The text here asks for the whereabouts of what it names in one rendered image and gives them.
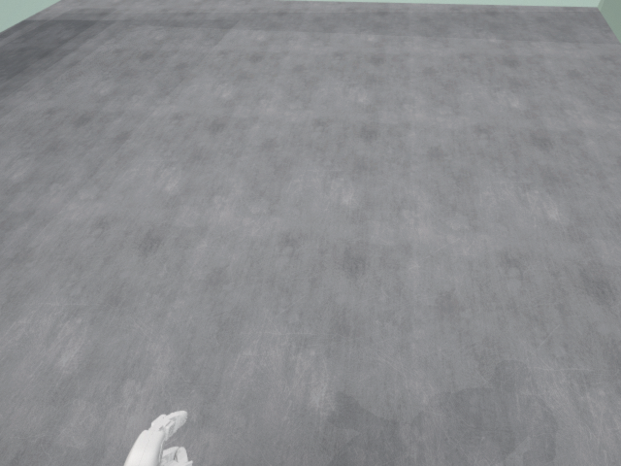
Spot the left robot hand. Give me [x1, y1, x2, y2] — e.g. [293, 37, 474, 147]
[124, 411, 193, 466]

